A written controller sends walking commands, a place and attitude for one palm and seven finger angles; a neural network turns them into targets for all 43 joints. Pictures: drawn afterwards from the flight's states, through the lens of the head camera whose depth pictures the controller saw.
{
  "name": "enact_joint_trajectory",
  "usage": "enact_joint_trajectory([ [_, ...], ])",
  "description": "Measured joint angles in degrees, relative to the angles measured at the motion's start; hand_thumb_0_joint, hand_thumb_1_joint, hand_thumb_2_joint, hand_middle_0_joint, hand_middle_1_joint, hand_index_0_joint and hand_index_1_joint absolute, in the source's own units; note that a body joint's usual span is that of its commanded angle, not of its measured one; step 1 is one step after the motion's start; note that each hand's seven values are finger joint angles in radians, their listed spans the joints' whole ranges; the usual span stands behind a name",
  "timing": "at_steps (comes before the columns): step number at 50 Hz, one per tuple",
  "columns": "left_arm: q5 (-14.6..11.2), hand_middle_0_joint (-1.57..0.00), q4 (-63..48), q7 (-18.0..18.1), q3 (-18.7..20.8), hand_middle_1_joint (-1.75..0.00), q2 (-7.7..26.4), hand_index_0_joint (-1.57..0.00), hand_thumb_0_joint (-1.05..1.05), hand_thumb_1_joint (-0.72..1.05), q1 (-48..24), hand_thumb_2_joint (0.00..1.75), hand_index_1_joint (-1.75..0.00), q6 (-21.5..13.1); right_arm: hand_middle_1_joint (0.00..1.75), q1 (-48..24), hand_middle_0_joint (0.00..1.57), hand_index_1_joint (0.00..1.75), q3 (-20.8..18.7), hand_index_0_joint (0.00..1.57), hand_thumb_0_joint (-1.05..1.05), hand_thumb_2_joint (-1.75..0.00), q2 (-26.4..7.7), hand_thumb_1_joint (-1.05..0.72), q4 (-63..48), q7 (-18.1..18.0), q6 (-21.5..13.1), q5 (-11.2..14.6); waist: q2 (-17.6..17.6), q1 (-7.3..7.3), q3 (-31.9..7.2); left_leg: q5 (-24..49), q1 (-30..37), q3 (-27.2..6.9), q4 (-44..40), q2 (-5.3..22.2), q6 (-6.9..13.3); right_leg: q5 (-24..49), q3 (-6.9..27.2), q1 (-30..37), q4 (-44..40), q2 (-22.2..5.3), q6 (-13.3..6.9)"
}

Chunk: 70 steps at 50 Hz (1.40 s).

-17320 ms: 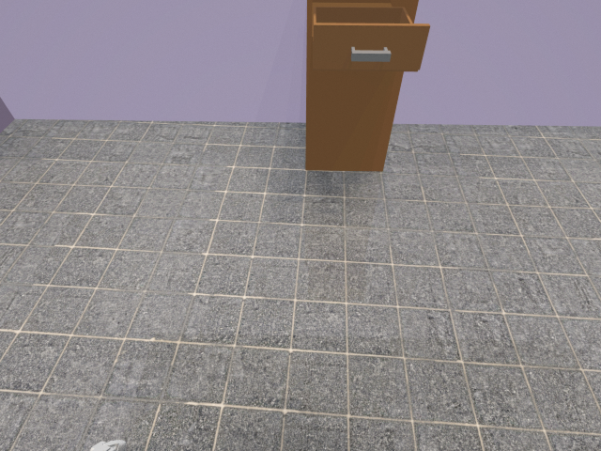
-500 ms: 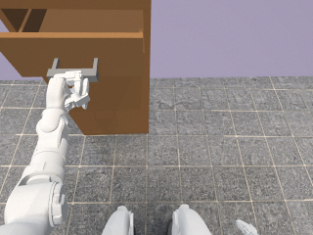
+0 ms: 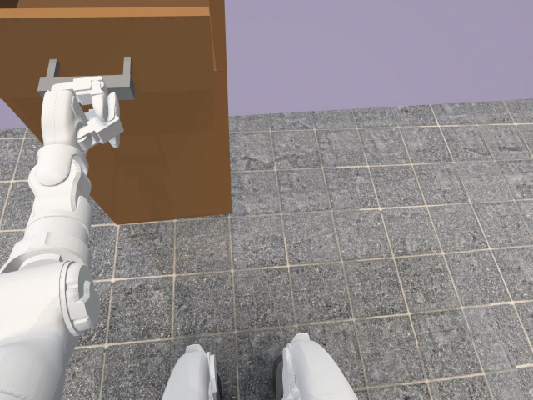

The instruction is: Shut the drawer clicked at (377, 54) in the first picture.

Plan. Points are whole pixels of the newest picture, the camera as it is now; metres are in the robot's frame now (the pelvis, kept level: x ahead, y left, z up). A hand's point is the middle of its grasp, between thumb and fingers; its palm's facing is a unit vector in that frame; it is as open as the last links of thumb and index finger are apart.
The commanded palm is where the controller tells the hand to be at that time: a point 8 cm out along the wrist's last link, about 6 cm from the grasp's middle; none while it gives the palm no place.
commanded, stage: push the drawer shut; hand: left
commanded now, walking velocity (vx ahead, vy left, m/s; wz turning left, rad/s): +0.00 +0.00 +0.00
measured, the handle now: (90, 77) +0.58 +0.22 +0.07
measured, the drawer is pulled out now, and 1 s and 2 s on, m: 0.05 0.00 0.00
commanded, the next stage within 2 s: pull the fist back off the drawer in 0.66 s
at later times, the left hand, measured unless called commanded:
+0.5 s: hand (112, 90) +0.56 +0.19 +0.07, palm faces +0.04 -1.00 -0.05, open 3.0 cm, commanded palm +0.57 +0.22 +0.07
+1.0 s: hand (106, 87) +0.57 +0.20 +0.07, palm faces +0.04 -1.00 -0.05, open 3.2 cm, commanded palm +0.57 +0.22 +0.07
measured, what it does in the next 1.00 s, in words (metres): stands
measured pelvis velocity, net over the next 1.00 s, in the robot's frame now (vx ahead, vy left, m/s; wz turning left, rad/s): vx -0.02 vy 0.01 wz -0.01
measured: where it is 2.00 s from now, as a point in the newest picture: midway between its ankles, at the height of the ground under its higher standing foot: outside the picture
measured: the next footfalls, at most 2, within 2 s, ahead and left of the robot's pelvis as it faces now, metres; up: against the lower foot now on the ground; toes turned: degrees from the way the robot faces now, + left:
none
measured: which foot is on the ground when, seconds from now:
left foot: down 0.00-1.00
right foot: down 0.00-1.00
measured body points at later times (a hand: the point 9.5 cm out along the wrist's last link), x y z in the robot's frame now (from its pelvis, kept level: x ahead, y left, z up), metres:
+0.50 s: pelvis +0.00 +0.01 -0.01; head +0.17 +0.04 +0.41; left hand +0.55 +0.24 +0.07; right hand -0.02 -0.25 -0.11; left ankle +0.03 +0.11 -0.65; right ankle +0.04 -0.11 -0.65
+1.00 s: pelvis -0.02 +0.01 -0.02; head +0.16 +0.05 +0.39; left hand +0.56 +0.25 +0.07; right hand -0.05 -0.25 -0.11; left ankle +0.03 +0.11 -0.65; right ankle +0.04 -0.11 -0.65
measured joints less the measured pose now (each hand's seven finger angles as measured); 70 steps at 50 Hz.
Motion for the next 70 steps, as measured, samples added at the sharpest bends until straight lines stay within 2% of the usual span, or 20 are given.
enact_joint_trajectory([
  [22, 4.11, -1.4, 7.1, 1.94, 1.56, -1.6, 6.42, -1.4, -0.01, 0.68, -11.57, 0.9, -1.6, 2.17, 0.3, 1.14, 0.2, 0.3, 1.25, 0.2, 0.0, -0.9, 0.04, -0.9, -0.59, 0.77, 1.48, -1.71, 0.48, -3.73, 0.19, -0.68, -5.72, -0.9, 2.38, 0.13, 0.54, 0.02, -0.74, -4.69, 0.77, 0.18, 0.51],
  [29, 4.59, -1.4, 8.73, 0.92, 1.25, -1.6, 8.17, -1.4, -0.04, 0.58, -13.68, 0.9, -1.6, 2.61, 0.3, 2.22, 0.2, 0.3, 1.7, 0.2, 0.0, -0.9, 0.16, -0.9, -0.39, 0.96, 1.95, -1.98, 0.59, -3.98, 0.28, -0.62, -7.18, -1.53, 3.06, 0.08, 0.56, 0.14, -1.31, -5.68, 0.95, 0.17, 0.53],
  [39, 4.86, -1.4, 10.53, 0.74, -1.14, -1.6, 10.58, -1.44, -0.04, 0.53, -17.89, 0.92, -1.6, 4.17, 0.3, 2.05, 0.2, 0.3, 2.66, 0.2, 0.0, -0.9, -0.09, -0.9, 0.12, 0.17, 0.4, -1.87, 0.38, -5.19, 0.29, 0.18, -10.37, -2.55, 4.4, -0.17, 0.58, 0.87, -2.27, -8.17, 1.73, -0.04, 0.43],
  [50, 5.71, -1.4, 11.42, 0.86, -0.64, -1.6, 12.63, -1.43, -0.02, 0.53, -20.06, 0.89, -1.6, 6.0, 0.3, 2.51, 0.2, 0.3, 3.07, 0.2, 0.0, -0.9, -0.47, -0.9, -0.96, 0.47, -0.59, -2.09, 0.46, -6.24, 0.73, 0.79, -12.01, -2.47, 5.3, 0.09, 0.82, 1.86, -2.13, -9.69, 2.15, 0.21, 0.51],
  [55, 5.43, -1.4, 9.27, 0.93, 0.46, -1.6, 11.85, -1.42, -0.02, 0.56, -18.47, 0.87, -1.6, 6.12, 0.3, 3.16, 0.2, 0.3, 2.84, 0.2, 0.0, -0.9, -0.35, -0.9, -1.25, 1.02, -0.21, -2.19, 0.71, -5.9, 0.79, 0.73, -11.84, -1.97, 5.25, 0.19, 1.01, 2.0, -1.62, -9.74, 2.12, 0.3, 0.7],
  [67, 2.74, -1.4, 0.68, 3.44, 3.33, -1.6, 4.29, -1.4, 0.01, 0.78, -6.59, 0.87, -1.6, 4.94, 0.3, 3.71, 0.2, 0.3, 1.61, 0.2, 0.0, -0.9, 0.37, -0.9, -2.24, 2.39, 2.28, -1.63, 1.06, -3.49, -0.21, -0.4, -4.36, 0.58, 1.07, 0.69, 1.27, 1.35, 0.89, -3.77, -1.16, 0.92, 1.23],
  [70, 2.05, -1.4, -2.08, 3.74, 3.0, -1.6, 2.68, -1.4, 0.01, 0.83, -2.49, 0.88, -1.6, 4.03, 0.3, 3.65, 0.2, 0.3, 1.01, 0.2, 0.0, -0.9, 0.53, -0.9, -2.9, 2.58, 2.92, -1.34, 0.97, -2.52, -0.55, -0.86, -1.66, 1.22, -0.39, 0.75, 1.21, 0.89, 1.51, -1.51, -2.22, 1.05, 1.28],
])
